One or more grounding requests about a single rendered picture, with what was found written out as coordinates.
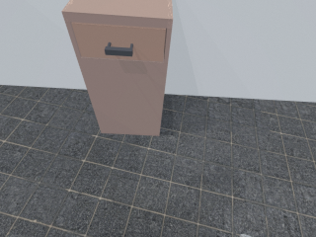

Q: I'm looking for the handle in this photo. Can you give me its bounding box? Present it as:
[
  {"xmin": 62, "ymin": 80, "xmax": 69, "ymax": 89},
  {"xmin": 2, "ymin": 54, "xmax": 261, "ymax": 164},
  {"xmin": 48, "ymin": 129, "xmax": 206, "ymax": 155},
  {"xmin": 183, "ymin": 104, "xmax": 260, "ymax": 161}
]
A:
[{"xmin": 105, "ymin": 42, "xmax": 133, "ymax": 57}]

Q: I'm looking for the drawer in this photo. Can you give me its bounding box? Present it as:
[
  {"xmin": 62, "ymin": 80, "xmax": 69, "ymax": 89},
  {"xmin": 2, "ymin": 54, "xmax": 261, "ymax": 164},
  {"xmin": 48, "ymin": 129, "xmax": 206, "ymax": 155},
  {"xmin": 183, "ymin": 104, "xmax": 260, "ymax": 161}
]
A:
[{"xmin": 71, "ymin": 22, "xmax": 166, "ymax": 62}]

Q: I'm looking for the cabinet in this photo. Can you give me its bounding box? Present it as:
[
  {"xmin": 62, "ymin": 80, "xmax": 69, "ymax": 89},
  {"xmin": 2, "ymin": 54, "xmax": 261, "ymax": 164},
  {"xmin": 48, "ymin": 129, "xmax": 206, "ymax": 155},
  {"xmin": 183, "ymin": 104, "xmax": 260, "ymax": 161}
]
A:
[{"xmin": 61, "ymin": 0, "xmax": 173, "ymax": 136}]

